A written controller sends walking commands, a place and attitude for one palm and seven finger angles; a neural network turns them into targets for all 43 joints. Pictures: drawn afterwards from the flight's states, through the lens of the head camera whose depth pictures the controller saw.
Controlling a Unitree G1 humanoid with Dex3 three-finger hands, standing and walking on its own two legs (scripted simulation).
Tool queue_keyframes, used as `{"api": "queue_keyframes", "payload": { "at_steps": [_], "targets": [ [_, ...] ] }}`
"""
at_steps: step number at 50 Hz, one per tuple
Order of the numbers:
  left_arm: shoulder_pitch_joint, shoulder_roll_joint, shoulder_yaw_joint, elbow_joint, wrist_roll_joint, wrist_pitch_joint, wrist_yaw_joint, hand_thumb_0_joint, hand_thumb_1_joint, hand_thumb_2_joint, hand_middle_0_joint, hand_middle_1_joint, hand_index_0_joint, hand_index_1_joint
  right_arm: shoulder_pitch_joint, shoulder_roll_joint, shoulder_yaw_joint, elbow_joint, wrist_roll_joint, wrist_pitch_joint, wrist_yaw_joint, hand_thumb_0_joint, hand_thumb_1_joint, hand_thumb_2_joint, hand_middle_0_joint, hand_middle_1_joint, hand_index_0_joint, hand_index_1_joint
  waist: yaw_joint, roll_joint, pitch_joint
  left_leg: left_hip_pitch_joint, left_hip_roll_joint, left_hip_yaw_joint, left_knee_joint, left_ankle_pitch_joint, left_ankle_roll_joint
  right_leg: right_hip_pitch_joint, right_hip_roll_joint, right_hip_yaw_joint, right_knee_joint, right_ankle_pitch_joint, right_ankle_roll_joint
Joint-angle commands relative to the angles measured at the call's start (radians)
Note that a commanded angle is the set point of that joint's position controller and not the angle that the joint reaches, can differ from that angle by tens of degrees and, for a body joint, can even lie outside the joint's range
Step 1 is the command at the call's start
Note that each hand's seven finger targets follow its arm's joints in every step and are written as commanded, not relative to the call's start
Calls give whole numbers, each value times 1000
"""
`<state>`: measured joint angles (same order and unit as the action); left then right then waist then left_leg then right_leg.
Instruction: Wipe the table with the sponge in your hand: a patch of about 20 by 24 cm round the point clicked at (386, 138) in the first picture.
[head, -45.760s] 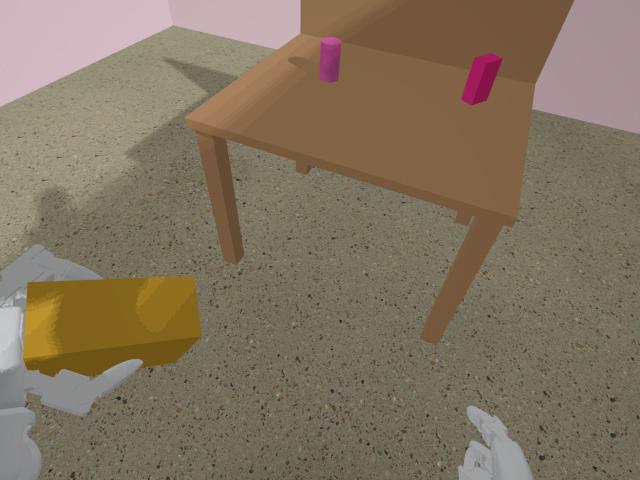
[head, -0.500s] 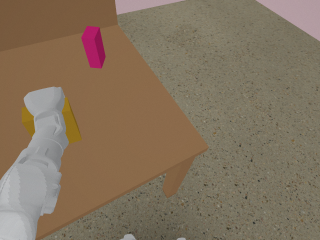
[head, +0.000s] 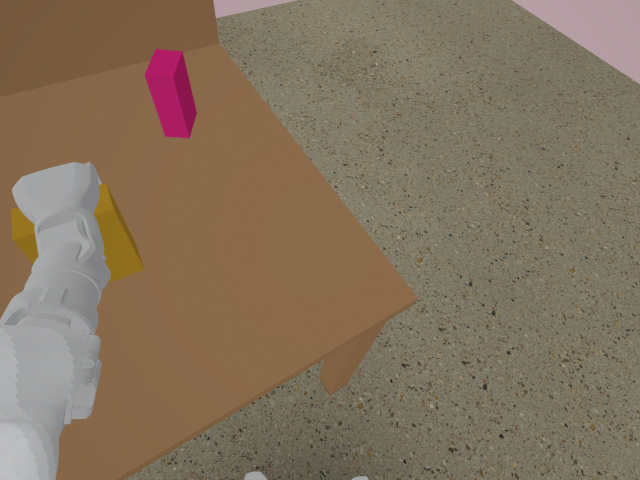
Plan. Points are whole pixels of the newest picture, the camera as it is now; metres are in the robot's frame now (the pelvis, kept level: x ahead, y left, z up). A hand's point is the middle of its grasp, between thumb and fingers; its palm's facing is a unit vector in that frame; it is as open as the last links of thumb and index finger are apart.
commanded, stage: slide back across to the first lane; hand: left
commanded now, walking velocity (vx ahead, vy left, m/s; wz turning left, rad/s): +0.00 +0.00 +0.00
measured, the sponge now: (90, 252) +0.44 +0.31 -0.05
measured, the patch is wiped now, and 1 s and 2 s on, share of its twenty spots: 1.00 1.00 1.00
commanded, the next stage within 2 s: wipe back along the first lane in 0.34 s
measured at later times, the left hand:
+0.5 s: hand (24, 251) +0.41 +0.36 +0.01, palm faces -0.15 -0.04 -0.99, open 10.2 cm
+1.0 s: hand (40, 275) +0.38 +0.33 +0.01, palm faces -0.11 -0.01 -0.99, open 10.3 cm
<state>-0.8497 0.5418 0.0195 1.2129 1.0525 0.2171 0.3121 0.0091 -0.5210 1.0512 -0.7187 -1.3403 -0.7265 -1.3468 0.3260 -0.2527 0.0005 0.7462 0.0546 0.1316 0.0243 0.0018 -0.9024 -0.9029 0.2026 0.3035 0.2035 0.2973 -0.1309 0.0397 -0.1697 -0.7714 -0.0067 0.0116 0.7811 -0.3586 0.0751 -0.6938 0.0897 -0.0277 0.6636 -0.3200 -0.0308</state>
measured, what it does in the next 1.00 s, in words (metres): stands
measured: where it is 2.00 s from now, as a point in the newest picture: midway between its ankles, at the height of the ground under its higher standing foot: outside the picture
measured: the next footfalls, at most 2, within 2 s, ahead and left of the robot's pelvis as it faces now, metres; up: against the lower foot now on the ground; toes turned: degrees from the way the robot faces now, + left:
none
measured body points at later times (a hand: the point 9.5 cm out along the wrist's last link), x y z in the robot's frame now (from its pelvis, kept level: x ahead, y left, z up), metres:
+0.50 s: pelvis +0.02 +0.00 +0.01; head +0.09 +0.02 +0.45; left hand +0.41 +0.35 +0.07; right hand +0.11 -0.27 -0.11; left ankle +0.00 +0.07 -0.71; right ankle -0.01 -0.11 -0.71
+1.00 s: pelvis +0.01 +0.00 +0.01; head +0.06 +0.01 +0.46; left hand +0.38 +0.33 +0.06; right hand +0.09 -0.26 -0.12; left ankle +0.00 +0.07 -0.71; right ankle -0.01 -0.11 -0.71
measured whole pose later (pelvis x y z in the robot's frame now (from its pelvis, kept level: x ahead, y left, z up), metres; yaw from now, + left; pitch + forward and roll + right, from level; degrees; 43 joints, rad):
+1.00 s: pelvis +0.01 +0.00 +0.01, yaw +2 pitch +15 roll -3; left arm -0.53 0.50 -0.03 0.96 1.01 0.16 0.34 0.00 -0.49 1.05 -0.67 -1.39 -0.68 -1.40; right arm 0.25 -0.25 -0.02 0.73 0.07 0.19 0.02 0.00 -0.90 -0.90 0.20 0.30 0.20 0.30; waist -0.03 0.04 -0.16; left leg -0.63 -0.03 -0.01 0.72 -0.35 0.07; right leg -0.55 0.07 -0.04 0.61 -0.32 -0.04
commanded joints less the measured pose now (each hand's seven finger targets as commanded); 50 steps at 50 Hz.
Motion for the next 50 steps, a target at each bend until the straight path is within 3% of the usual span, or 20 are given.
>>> {"api": "queue_keyframes", "payload": {
  "at_steps": [1,4,6,7,8,10,14,16,21,22,27,30,31,33,40,42,45,47,48,50],
  "targets": [
    [-213,279,24,-100,40,34,9,0,100,1300,-1200,-1600,-1200,-1600,48,-189,-69,-81,-1,-15,-3,0,-900,-900,200,300,200,300,52,45,-317,334,22,-87,-91,396,-28,159,-12,5,-72,287,-31],
    [-162,262,20,-124,33,19,-6,0,100,1300,-1200,-1600,-1200,-1600,44,-187,-73,-83,0,-10,-2,0,-900,-900,200,300,200,300,63,61,-318,378,25,-92,-91,469,-33,169,-13,4,-73,325,-34],
    [-168,259,12,-143,36,11,-16,0,100,1300,-1200,-1600,-1200,-1600,36,-188,-74,-83,3,-3,-4,0,-900,-900,200,300,200,300,54,45,-295,378,24,-88,-96,456,-29,176,-15,9,-84,333,-33],
    [-199,248,8,-182,27,-4,-23,0,100,1300,-1200,-1600,-1200,-1600,26,-185,-74,-86,3,-7,-8,0,-900,-900,200,300,200,300,51,76,-305,408,32,-99,-98,504,-36,163,-18,10,-78,348,-36],
    [-158,257,19,-175,32,-10,-24,0,100,1300,-1200,-1600,-1200,-1600,38,-188,-78,-82,2,-4,-6,0,-900,-900,200,300,200,300,63,75,-310,426,31,-105,-93,537,-39,161,-15,4,-75,347,-36],
    [-121,236,7,-190,31,-24,-29,0,100,1300,-1200,-1600,-1200,-1600,28,-186,-82,-85,0,4,-6,0,-900,-900,200,300,200,300,61,56,-315,435,29,-94,-85,559,-38,176,-16,11,-83,377,-34],
    [-79,290,57,-210,31,-50,-31,0,100,1300,-1200,-1600,-1200,-1600,16,-192,-83,-84,-1,16,-10,0,-900,-900,200,300,200,300,77,44,-314,431,27,-93,-87,580,-39,204,-20,14,-81,399,-36],
    [-93,258,22,-225,43,-56,-30,0,100,1300,-1200,-1600,-1200,-1600,8,-188,-83,-86,0,20,-10,0,-900,-900,200,300,200,300,64,55,-288,422,21,-86,-87,562,-35,199,-22,15,-85,408,-37],
    [-94,341,74,-224,46,-74,-31,0,100,1300,-1200,-1600,-1200,-1600,0,-197,-79,-84,1,27,-17,0,-900,-900,200,300,200,300,70,43,-299,395,10,-77,-93,506,-29,235,-25,24,-88,408,-40],
    [-126,321,60,-252,40,-86,-37,0,100,1300,-1200,-1600,-1200,-1600,-7,-192,-78,-88,2,24,-21,0,-900,-900,200,300,200,300,65,64,-304,406,13,-81,-94,531,-30,231,-28,23,-85,427,-43],
    [-51,187,-16,-256,18,-107,-52,0,100,1300,-1200,-1600,-1200,-1600,-14,-178,-84,-93,7,22,-20,0,-900,-900,200,300,200,300,58,66,-266,440,24,-103,-98,524,-37,169,-22,12,-97,356,-44],
    [5,220,17,-225,6,-109,-43,0,100,1300,-1200,-1600,-1200,-1600,-13,-186,-83,-90,8,30,-23,0,-900,-900,200,300,200,300,69,9,-256,388,14,-92,-104,442,-29,199,-22,13,-100,332,-41],
    [-18,182,-20,-246,3,-112,-41,0,100,1300,-1200,-1600,-1200,-1600,-23,-182,-80,-96,9,29,-23,0,-900,-900,200,300,200,300,59,21,-251,384,13,-89,-109,415,-28,191,-22,13,-101,317,-40],
    [-24,168,-22,-269,4,-118,-33,0,100,1300,-1200,-1600,-1200,-1600,-24,-180,-84,-87,8,24,-23,0,-900,-900,200,300,200,300,66,65,-255,430,22,-104,-108,442,-35,156,-20,9,-96,290,-46],
    [71,123,-29,-254,-14,-88,-12,0,100,1300,-1200,-1600,-1200,-1600,-48,-174,-81,-91,12,31,-21,0,-900,-900,200,300,200,300,77,-10,-240,382,16,-96,-120,380,-29,191,-21,11,-103,272,-43],
    [82,130,-12,-264,-20,-82,-10,0,100,1300,-1200,-1600,-1200,-1600,-61,-173,-77,-98,14,29,-21,0,-900,-900,200,300,200,300,91,-3,-235,368,17,-101,-132,375,-30,205,-24,11,-100,273,-48],
    [140,67,-58,-269,-23,-66,-9,0,100,1300,-1200,-1600,-1200,-1600,-70,-166,-78,-103,15,31,-17,0,-900,-900,200,300,200,300,87,-18,-220,377,14,-92,-131,370,-28,203,-24,8,-106,272,-43],
    [173,72,-33,-298,-33,-64,-8,0,100,1300,-1200,-1600,-1200,-1600,-86,-165,-77,-114,16,29,-15,0,-900,-900,200,300,200,300,106,-12,-230,380,18,-101,-137,397,-32,220,-26,8,-100,288,-49],
    [201,50,-54,-304,-35,-58,-8,0,100,1300,-1200,-1600,-1200,-1600,-85,-164,-78,-116,16,32,-14,0,-900,-900,200,300,200,300,102,-10,-220,390,16,-97,-133,395,-31,215,-24,5,-102,283,-46],
    [245,59,-38,-284,-35,-39,-5,0,100,1300,-1200,-1600,-1200,-1600,-90,-166,-77,-119,17,36,-16,0,-900,-900,200,300,200,300,103,-66,-197,354,11,-90,-137,356,-26,232,-26,9,-110,281,-43]
  ]
}}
